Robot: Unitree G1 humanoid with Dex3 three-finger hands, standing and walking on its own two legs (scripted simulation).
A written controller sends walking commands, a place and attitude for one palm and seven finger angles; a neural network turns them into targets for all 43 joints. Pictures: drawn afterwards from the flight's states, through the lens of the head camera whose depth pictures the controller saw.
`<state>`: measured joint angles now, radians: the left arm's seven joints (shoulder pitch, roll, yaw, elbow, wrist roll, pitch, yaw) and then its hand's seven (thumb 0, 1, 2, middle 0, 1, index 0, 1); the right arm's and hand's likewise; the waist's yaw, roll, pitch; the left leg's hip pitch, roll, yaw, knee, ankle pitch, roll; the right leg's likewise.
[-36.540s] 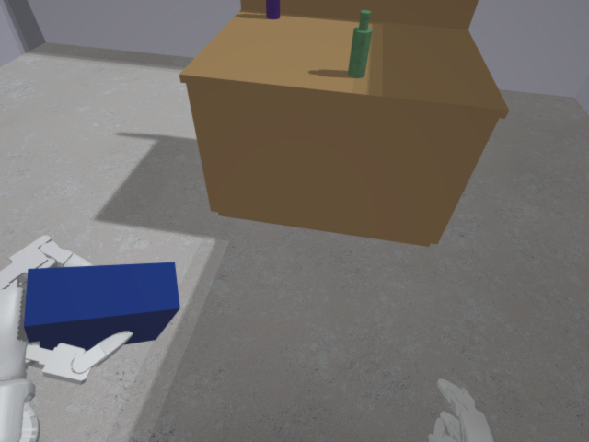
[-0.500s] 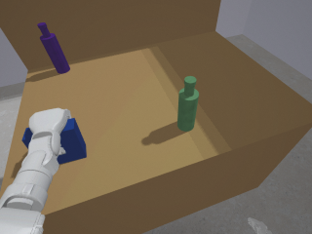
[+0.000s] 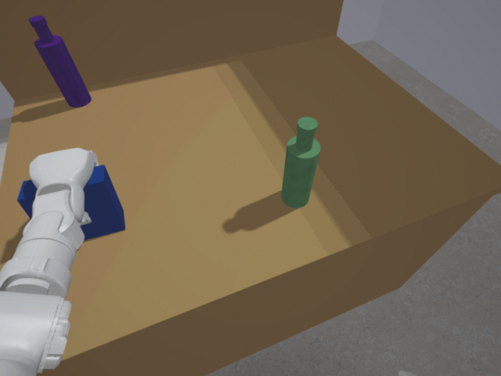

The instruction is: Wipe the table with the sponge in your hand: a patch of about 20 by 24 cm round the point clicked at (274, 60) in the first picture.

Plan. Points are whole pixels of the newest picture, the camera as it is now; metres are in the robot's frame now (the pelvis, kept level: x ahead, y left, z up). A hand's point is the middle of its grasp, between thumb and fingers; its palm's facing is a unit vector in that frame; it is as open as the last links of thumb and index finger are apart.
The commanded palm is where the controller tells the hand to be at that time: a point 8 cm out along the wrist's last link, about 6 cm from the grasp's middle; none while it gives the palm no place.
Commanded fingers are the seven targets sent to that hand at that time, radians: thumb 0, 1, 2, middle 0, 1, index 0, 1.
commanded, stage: wipe forward along the first lane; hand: left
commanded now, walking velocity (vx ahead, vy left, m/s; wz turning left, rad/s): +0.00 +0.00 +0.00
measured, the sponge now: (82, 215) +0.38 +0.33 +0.01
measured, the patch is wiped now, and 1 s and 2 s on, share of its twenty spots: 0.20 0.35 0.45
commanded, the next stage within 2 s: slide across to the middle lane in 0.14 s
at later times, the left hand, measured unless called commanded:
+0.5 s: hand (83, 176) +0.43 +0.33 +0.06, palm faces -0.13 +0.03 -0.99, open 9.5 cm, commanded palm +0.43 +0.29 +0.12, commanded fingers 0.00 0.10 1.30 -1.20 -1.60 -1.20 -1.60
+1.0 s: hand (112, 169) +0.45 +0.28 +0.06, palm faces -0.09 +0.00 -1.00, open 9.5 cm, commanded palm +0.44 +0.25 +0.11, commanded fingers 0.00 0.10 1.30 -1.20 -1.60 -1.20 -1.60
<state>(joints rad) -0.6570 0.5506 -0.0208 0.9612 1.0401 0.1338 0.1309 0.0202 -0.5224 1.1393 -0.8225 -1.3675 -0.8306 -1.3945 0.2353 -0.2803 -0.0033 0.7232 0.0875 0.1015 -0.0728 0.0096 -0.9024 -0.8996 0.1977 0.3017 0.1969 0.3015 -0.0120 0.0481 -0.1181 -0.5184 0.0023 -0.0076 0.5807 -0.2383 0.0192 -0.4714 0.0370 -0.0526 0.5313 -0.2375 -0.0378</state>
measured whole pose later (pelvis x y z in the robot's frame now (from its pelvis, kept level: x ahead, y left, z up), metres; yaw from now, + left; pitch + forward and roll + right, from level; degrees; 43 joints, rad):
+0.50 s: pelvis +0.01 +0.01 +0.00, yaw +0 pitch +12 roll -2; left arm -0.77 0.55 -0.09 1.03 1.02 0.17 0.15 0.02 -0.52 1.14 -0.81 -1.39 -0.82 -1.42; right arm 0.25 -0.26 -0.01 0.75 0.09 0.10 -0.07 0.01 -0.90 -0.90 0.20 0.30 0.20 0.30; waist -0.03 0.04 -0.11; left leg -0.54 -0.01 -0.01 0.58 -0.25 0.03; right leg -0.48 0.03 -0.05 0.52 -0.24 -0.02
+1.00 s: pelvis +0.03 +0.01 +0.00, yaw +1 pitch +11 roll -1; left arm -0.74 0.39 -0.17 0.94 1.00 0.33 0.17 0.00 -0.49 1.14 -0.78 -1.42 -0.79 -1.45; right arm 0.17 -0.25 -0.01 0.74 0.07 0.13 -0.05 0.01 -0.90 -0.90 0.20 0.30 0.20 0.30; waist 0.00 0.05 -0.13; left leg -0.46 -0.02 -0.01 0.55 -0.27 0.03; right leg -0.41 0.02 -0.05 0.49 -0.27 -0.02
